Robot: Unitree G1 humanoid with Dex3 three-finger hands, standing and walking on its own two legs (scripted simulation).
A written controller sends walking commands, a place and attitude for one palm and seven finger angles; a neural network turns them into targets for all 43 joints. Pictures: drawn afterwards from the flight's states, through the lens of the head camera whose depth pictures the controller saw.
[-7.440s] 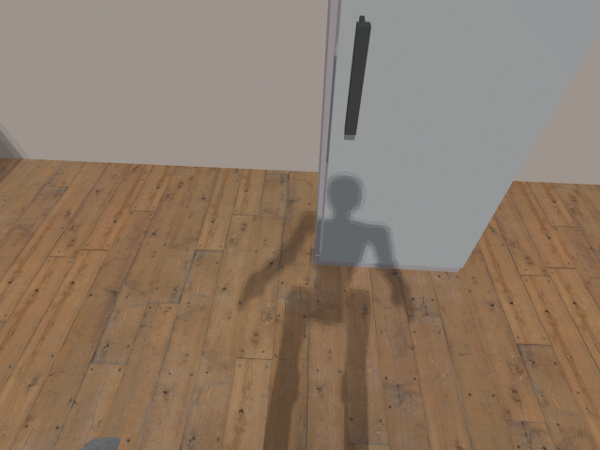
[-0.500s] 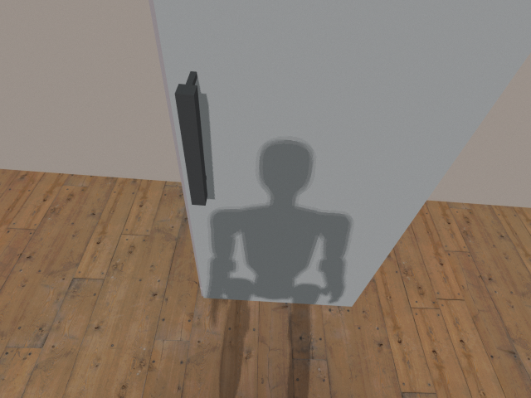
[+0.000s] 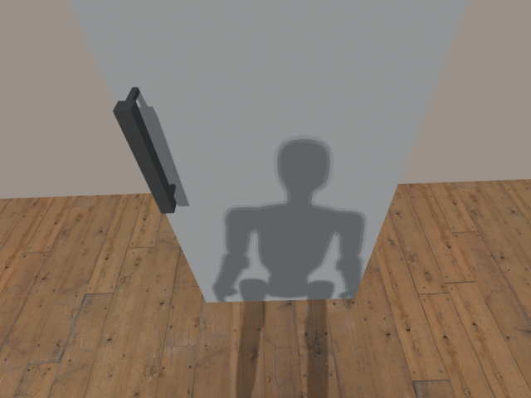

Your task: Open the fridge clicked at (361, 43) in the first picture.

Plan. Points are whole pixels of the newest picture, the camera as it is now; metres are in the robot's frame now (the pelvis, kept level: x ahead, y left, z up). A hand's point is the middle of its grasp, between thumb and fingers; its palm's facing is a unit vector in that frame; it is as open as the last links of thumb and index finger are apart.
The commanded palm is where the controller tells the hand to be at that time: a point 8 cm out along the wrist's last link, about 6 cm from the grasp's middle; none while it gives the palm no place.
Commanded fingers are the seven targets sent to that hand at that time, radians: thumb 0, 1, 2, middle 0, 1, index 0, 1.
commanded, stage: come to a stop and stand still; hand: left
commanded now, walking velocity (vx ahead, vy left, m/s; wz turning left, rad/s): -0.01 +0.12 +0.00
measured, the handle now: (153, 156) +0.51 +0.25 +0.08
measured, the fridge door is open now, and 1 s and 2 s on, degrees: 0 0 0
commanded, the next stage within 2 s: look again from close up in 1.34 s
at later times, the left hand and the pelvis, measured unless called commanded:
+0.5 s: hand out of the picture +0.02 +0.28 -0.17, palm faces +0.03 -0.96 -0.29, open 7.4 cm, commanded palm none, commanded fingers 0.00 0.90 0.90 -0.20 -0.30 -0.20 -0.30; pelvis -0.03 +0.06 -0.01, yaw -1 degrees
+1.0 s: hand out of the picture +0.01 +0.28 -0.16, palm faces -0.03 -0.94 -0.34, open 7.4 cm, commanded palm none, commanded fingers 0.00 0.90 0.90 -0.20 -0.30 -0.20 -0.30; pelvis -0.05 +0.04 +0.00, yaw +0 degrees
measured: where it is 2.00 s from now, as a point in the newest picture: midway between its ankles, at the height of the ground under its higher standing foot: outside the picture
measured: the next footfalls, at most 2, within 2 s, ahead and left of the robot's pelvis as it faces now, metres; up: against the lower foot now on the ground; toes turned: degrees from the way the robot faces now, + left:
left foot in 0.22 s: +0.00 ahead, +0.16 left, +0.00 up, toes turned +2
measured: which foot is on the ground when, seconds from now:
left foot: up 0.00-0.20, down 0.22-1.00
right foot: down 0.00-1.00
